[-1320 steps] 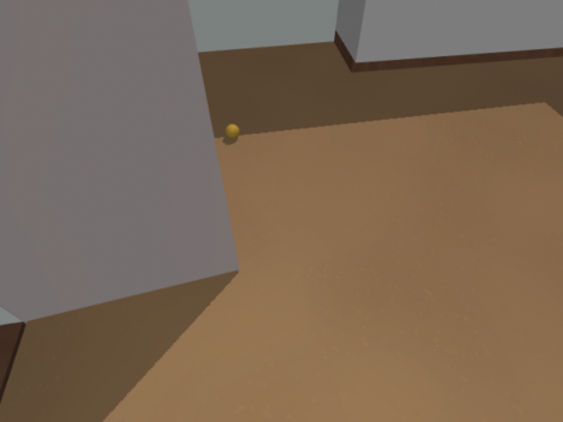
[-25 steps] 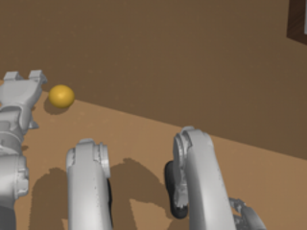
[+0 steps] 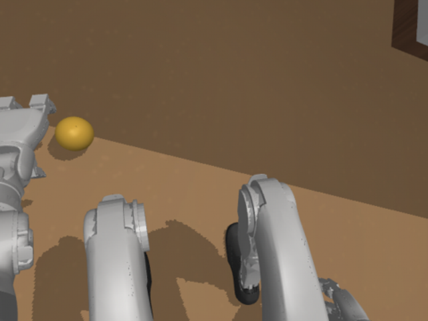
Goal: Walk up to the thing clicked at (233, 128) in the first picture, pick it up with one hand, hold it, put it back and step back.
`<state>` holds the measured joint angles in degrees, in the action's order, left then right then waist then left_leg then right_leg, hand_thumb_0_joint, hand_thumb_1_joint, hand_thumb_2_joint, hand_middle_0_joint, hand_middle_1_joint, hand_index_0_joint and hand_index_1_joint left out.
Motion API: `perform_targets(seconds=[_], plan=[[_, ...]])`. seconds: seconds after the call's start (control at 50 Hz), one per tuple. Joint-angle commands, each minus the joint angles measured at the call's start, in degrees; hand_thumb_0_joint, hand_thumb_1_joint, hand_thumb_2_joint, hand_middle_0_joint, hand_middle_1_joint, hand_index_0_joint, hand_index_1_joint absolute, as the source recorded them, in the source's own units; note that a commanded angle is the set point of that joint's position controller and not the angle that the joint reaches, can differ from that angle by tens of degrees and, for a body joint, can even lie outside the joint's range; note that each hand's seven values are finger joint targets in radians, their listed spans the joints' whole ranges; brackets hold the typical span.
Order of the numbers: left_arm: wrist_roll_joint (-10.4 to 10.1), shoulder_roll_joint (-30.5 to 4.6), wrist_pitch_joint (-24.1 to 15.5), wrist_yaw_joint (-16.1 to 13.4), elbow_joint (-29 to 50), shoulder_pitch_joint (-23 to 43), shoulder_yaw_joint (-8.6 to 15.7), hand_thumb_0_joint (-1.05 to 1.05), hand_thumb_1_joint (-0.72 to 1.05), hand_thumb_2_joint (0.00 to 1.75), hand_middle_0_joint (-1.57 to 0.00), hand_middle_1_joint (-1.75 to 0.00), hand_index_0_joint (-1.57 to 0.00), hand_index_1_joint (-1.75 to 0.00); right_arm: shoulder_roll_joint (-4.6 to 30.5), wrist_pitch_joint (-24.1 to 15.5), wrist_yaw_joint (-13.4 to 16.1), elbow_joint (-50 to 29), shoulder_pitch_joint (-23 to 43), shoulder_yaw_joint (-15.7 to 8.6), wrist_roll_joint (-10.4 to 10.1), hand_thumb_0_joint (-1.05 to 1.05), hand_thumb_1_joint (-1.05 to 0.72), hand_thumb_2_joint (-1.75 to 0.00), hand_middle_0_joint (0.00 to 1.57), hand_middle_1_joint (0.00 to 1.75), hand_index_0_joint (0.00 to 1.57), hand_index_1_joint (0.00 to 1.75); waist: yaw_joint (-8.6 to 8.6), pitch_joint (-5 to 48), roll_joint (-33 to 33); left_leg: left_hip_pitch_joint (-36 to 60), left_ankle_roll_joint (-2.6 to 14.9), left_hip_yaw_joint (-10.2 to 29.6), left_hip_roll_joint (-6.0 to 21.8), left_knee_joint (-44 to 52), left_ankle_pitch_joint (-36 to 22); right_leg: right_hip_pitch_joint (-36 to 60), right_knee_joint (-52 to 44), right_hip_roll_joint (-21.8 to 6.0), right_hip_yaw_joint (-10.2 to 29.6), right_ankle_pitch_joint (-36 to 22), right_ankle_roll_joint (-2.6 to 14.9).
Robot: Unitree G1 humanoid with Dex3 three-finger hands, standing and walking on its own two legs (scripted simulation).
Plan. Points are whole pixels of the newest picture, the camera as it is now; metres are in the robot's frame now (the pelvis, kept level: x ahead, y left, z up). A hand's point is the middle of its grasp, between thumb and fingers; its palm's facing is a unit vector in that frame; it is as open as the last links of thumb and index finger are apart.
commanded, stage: approach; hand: left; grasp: from above
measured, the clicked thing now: (75, 133) +0.49 +0.27 -0.29
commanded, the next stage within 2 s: close in in 0.54 s
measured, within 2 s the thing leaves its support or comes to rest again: neither
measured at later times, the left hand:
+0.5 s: hand (68, 112) +0.51 +0.26 -0.19, palm faces -0.40 -0.05 -0.91, open 13.7 cm
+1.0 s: hand (56, 145) +0.44 +0.28 -0.22, palm faces -0.49 -0.09 -0.87, open 13.6 cm
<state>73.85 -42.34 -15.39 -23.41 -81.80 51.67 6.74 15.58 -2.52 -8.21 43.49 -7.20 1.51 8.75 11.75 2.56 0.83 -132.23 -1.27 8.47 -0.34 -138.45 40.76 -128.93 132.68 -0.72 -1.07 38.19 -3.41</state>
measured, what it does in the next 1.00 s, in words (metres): stands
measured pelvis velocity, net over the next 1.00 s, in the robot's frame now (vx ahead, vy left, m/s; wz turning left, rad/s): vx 0.00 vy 0.00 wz -0.03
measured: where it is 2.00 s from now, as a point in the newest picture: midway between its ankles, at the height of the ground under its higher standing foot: (193, 290)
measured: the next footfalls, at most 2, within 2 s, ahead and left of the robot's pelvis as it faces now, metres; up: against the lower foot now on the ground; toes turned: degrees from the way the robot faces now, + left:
none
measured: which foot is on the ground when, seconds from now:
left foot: down 0.00-1.00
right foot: down 0.00-1.00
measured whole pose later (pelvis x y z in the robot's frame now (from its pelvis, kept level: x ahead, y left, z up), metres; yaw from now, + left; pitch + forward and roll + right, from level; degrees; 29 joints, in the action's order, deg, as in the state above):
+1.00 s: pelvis +0.00 +0.00 -0.02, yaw -2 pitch +31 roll -10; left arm 74.9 -46.4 -20.1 -25.4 -88.2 56.4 3.2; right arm 17.0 -3.2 -8.4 41.8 -6.1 6.0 10.9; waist 14.7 -1.6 3.7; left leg -133.9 -1.8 10.9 -0.7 -142.5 40.5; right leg -129.8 135.1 0.0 -2.8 37.2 -3.8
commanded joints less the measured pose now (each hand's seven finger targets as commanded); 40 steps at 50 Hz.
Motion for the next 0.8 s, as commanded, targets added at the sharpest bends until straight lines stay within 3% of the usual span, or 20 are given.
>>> perform_targets(seconds=[0.0,0.06,0.1,0.16,0.22,0.28,0.36,0.38,0.42,0.48,0.52,0.62,0.66,0.7,0.74,0.78], plan=[[-0.74,-14.83,-0.33,-2.77,6.56,16.92,1.7,0.0,-0.54,1.0,-0.07,-1.05,-0.08,-1.04,14.37,0.1,0.35,-0.66,-11.81,-3.99,0.19,0.0,-0.9,-0.9,0.2,0.3,0.2,0.3,1.05,38.68,-15.7,28.77,2.76,-6.63,-1.04,14.71,-11.12,18.16,-12.19,1.63,-7.33,-10.89,5.12],[-0.61,-14.7,-0.36,-3.11,5.33,16.38,1.58,0.0,-0.58,1.07,-0.1,-1.01,-0.07,-1.04,14.38,-0.04,0.52,-0.53,-11.54,-4.04,0.23,0.0,-0.91,-0.9,0.2,0.3,0.2,0.3,0.87,37.74,-16.06,28.88,2.6,-6.73,-1.07,14.79,-10.24,17.11,-12.13,1.67,-7.23,-9.9,5.18],[-0.08,-15.12,-0.32,-3.6,5.97,18.49,1.67,0.0,-0.5,0.96,-0.05,-1.08,-0.09,-1.05,14.76,-0.12,0.54,-0.49,-11.68,-3.7,0.6,0.0,-0.9,-0.89,0.2,0.3,0.2,0.3,1.5,38.14,-16.55,29.35,2.6,-6.43,-1.03,14.6,-10.41,16.5,-11.67,1.58,-7.51,-10.3,5.07],[0.61,-12.84,-0.29,-3.74,5.84,23.27,-0.96,0.0,-0.48,0.94,-0.05,-1.1,-0.1,-1.05,14.59,-0.3,0.62,0.05,-12.32,-3.61,0.51,0.0,-0.9,-0.89,0.2,0.3,0.2,0.3,3.84,38.03,-16.98,29.46,2.6,-6.11,-0.87,14.08,-10.43,15.59,-11.84,1.86,-7.75,-10.65,5.15],[-0.11,-10.22,0.25,-4.3,2.97,27.63,-3.04,0.0,-0.48,0.94,-0.05,-1.11,-0.1,-1.06,14.8,-0.89,0.8,0.62,-13.11,-2.95,0.85,0.0,-0.9,-0.89,0.2,0.3,0.2,0.3,6.72,35.28,-15.78,27.4,2.85,-5.75,-0.73,13.39,-8.66,14.11,-12.3,1.96,-8.0,-9.69,5.0],[0.45,-10.29,0.94,-5.25,0.08,30.23,-4.26,0.0,-0.46,0.92,-0.05,-1.12,-0.11,-1.06,15.34,-1.26,1.18,0.82,-13.51,-2.22,1.12,0.0,-0.9,-0.89,0.2,0.3,0.2,0.3,7.22,35.57,-17.89,28.3,2.57,-5.55,-0.59,13.28,-9.05,13.82,-12.01,2.09,-8.41,-10.16,4.97],[2.01,-14.02,3.77,-6.52,-2.65,32.14,-2.76,0.0,-0.46,0.93,-0.05,-1.12,-0.1,-1.06,15.81,-1.39,1.06,0.02,-13.49,-0.92,1.74,0.0,-0.9,-0.89,0.2,0.3,0.2,0.3,7.2,36.88,-21.39,30.87,2.01,-5.33,-0.32,13.52,-11.72,13.49,-10.09,2.09,-9.0,-12.34,5.36],[2.41,-16.43,4.38,-7.04,-2.1,32.38,-1.28,0.0,-0.46,0.93,-0.05,-1.12,-0.11,-1.06,16.28,-1.24,1.09,-0.64,-13.7,-0.6,1.77,0.0,-0.9,-0.89,0.2,0.3,0.2,0.3,6.83,37.92,-23.26,30.97,1.89,-5.45,-0.41,13.75,-13.07,14.49,-9.78,1.77,-8.89,-13.64,5.27],[2.53,-16.92,6.34,-7.11,-4.98,29.35,-0.55,0.0,-0.45,0.91,-0.05,-1.13,-0.11,-1.06,16.33,-1.15,0.81,-1.68,-13.68,0.17,1.91,0.0,-0.9,-0.89,0.2,0.3,0.2,0.3,7.0,37.14,-23.52,30.56,1.84,-5.46,-0.41,13.87,-14.03,14.88,-8.96,1.66,-9.0,-14.7,5.38],[1.7,-19.37,8.7,-6.7,-3.11,26.57,1.15,0.0,-0.45,0.91,-0.05,-1.14,-0.11,-1.07,16.46,-0.83,0.55,-3.25,-13.13,0.56,1.12,0.0,-0.9,-0.89,0.2,0.3,0.2,0.3,4.71,40.17,-25.2,31.3,1.93,-6.01,-0.53,13.96,-16.38,17.46,-8.91,1.79,-8.48,-16.75,5.66],[0.33,-19.88,10.02,-5.6,-1.6,24.12,2.12,0.0,-0.45,0.91,-0.05,-1.14,-0.12,-1.07,16.51,-0.52,0.23,-3.94,-13.34,0.78,1.01,0.0,-0.9,-0.89,0.2,0.3,0.2,0.3,4.1,42.29,-24.08,30.99,2.26,-6.45,-0.69,13.5,-18.1,20.57,-9.1,1.85,-8.15,-18.25,5.35],[-4.66,-18.21,10.67,-0.68,0.88,16.33,2.09,0.0,-0.44,0.93,-0.05,-1.17,-0.13,-1.1,15.43,0.43,-0.35,-4.3,-12.96,-0.14,-0.39,0.0,-0.9,-0.89,0.2,0.3,0.2,0.3,2.19,40.76,-17.3,24.84,3.3,-6.93,-0.66,13.01,-16.19,25.33,-10.52,2.37,-7.22,-17.1,4.56],[-5.8,-16.89,9.2,1.73,2.92,15.74,1.19,0.0,-0.46,0.89,-0.04,-1.15,-0.12,-1.07,15.44,0.54,-0.4,-3.83,-13.2,-0.51,-0.38,0.0,-0.9,-0.9,0.2,0.3,0.2,0.3,2.94,38.37,-14.8,22.8,3.54,-6.67,-0.63,12.91,-13.84,24.99,-11.3,2.38,-7.19,-15.08,4.39],[-5.87,-15.85,6.66,3.68,4.06,18.06,-0.04,0.0,-0.46,0.89,-0.04,-1.15,-0.12,-1.07,15.49,0.72,-0.32,-3.17,-13.8,-0.68,-0.31,0.0,-0.9,-0.9,0.2,0.3,0.2,0.3,4.98,35.4,-12.62,20.28,3.68,-6.24,-0.65,12.07,-11.18,23.94,-11.78,2.4,-7.19,-12.88,4.31],[-5.67,-15.23,3.46,4.39,5.36,21.03,-0.75,0.0,-0.47,0.9,-0.05,-1.15,-0.12,-1.08,15.9,0.69,-0.25,-2.44,-15.0,-0.55,0.21,0.0,-0.91,-0.9,0.2,0.3,0.2,0.3,6.59,33.89,-10.96,19.23,3.52,-5.78,-0.66,10.84,-10.4,23.59,-12.46,2.34,-7.55,-11.78,4.32],[-5.93,-14.24,-0.45,3.95,7.43,23.17,-1.75,0.0,-0.47,0.92,-0.05,-1.15,-0.12,-1.08,15.74,0.49,-0.04,-2.06,-15.26,-0.65,0.31,0.0,-0.91,-0.9,0.2,0.3,0.2,0.3,7.13,34.21,-10.95,19.89,3.19,-5.2,-0.55,10.34,-8.69,22.82,-12.74,2.71,-7.81,-9.67,4.4]])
